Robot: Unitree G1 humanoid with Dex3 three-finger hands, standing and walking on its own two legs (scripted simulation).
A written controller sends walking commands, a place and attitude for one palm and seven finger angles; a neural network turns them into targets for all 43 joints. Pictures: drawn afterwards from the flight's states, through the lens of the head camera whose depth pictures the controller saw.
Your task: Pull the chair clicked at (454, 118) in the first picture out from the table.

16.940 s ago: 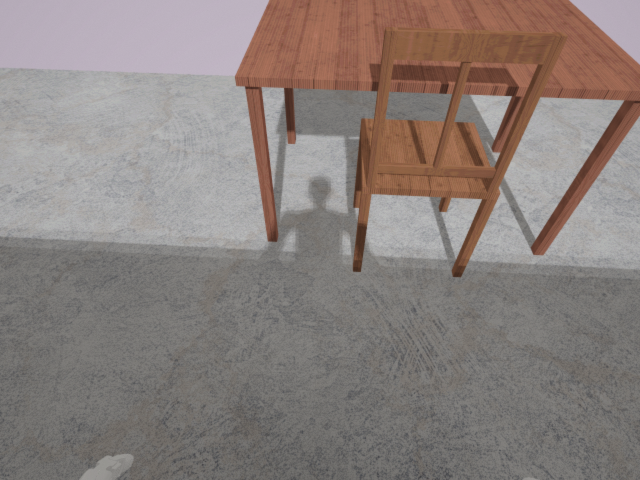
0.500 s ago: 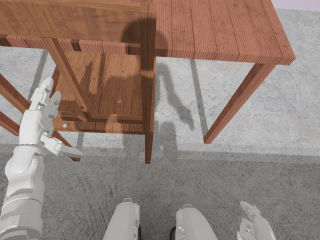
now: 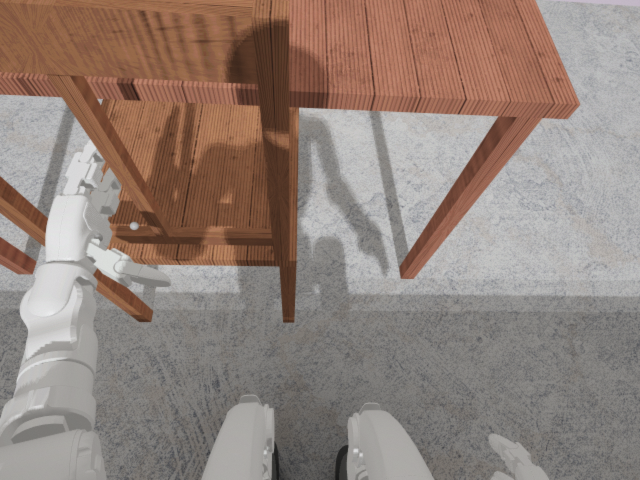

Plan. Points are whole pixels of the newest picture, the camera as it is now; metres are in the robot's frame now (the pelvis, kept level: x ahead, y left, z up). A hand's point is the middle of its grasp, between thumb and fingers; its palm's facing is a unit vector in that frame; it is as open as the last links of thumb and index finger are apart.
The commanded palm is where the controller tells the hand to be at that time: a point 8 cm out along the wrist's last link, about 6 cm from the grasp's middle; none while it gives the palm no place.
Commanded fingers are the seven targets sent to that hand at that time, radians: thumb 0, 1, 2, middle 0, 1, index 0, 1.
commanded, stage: push the fingers through the gap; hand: left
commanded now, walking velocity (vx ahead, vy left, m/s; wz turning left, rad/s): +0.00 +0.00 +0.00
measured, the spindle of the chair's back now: (126, 172) +0.48 +0.25 +0.03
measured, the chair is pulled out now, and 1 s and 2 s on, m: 0.00 0.00 0.00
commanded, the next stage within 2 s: hook a spindle and tug to test in 0.84 s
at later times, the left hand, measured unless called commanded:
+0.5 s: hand (140, 196) +0.45 +0.23 +0.03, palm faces +0.02 -1.00 -0.04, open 16.9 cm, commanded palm +0.43 +0.27 +0.03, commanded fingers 0.00 -0.50 0.30 -0.06 -0.08 -0.06 -0.08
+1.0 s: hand (137, 193) +0.45 +0.23 +0.02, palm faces +0.03 -1.00 -0.04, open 16.9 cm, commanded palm +0.43 +0.27 +0.03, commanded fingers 0.00 -0.50 0.30 -0.13 -0.30 -0.13 -0.30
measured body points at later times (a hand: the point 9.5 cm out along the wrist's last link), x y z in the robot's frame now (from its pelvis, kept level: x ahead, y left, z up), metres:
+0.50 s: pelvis -0.01 +0.00 -0.01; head +0.14 +0.02 +0.42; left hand +0.44 +0.28 +0.03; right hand +0.07 -0.27 -0.12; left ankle +0.04 +0.10 -0.62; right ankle +0.01 -0.11 -0.62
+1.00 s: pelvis +0.00 +0.00 -0.01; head +0.14 +0.03 +0.42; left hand +0.45 +0.29 +0.03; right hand +0.06 -0.27 -0.12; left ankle +0.04 +0.10 -0.62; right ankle +0.01 -0.11 -0.62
